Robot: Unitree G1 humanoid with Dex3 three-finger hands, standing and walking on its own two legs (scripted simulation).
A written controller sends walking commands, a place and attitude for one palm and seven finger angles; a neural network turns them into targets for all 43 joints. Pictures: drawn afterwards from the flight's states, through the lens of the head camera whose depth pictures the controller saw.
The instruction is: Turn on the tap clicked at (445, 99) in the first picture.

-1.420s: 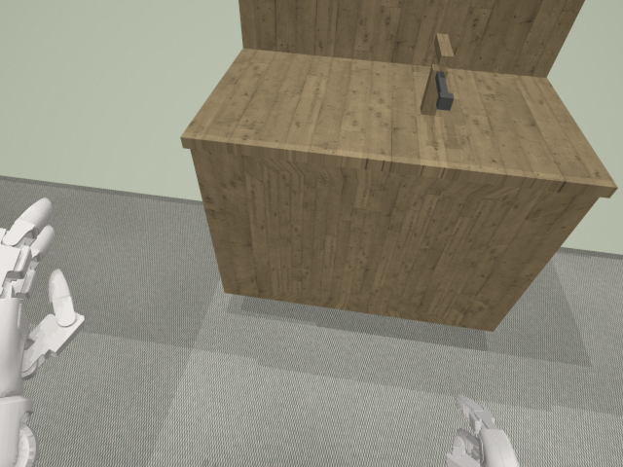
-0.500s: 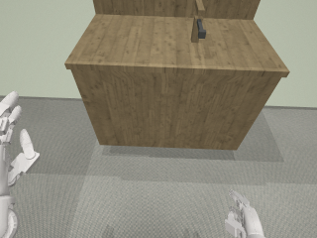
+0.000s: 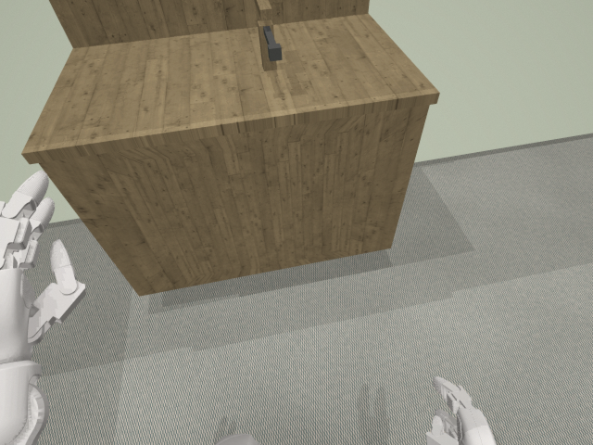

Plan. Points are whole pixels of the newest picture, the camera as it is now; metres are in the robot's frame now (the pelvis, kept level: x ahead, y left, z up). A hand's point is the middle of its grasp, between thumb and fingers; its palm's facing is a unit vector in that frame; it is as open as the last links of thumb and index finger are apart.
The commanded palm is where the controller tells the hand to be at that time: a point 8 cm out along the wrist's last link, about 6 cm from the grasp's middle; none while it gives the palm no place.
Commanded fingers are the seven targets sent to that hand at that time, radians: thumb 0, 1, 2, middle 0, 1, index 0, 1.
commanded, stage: take the last steps up to it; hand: left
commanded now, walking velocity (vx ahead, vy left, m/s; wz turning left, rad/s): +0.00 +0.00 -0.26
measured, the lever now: (274, 52) +0.88 +0.11 +0.11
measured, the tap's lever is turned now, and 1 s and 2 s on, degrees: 0 0 0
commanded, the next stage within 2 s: none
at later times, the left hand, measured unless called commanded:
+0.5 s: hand (147, 259) +0.26 +0.17 +0.19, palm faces +0.28 -0.89 -0.36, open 7.4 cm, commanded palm +0.21 +0.21 +0.20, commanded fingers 0.00 0.90 0.90 -0.20 -0.30 -0.20 -0.30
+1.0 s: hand (236, 208) +0.32 +0.09 +0.20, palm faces +0.35 -0.89 -0.29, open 7.4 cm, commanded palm +0.28 +0.12 +0.20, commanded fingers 0.00 0.90 0.90 -0.20 -0.30 -0.20 -0.30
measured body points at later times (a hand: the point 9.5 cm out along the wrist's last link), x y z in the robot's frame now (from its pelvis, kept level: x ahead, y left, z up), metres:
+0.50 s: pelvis +0.00 -0.04 +0.02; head -0.01 -0.03 +0.47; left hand +0.23 +0.21 +0.21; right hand +0.11 -0.27 -0.07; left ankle -0.02 +0.13 -0.72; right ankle +0.05 -0.18 -0.68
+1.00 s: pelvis +0.08 -0.12 +0.01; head +0.06 -0.11 +0.46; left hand +0.29 +0.13 +0.21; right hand +0.19 -0.40 -0.06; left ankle +0.13 -0.02 -0.72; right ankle +0.06 -0.19 -0.71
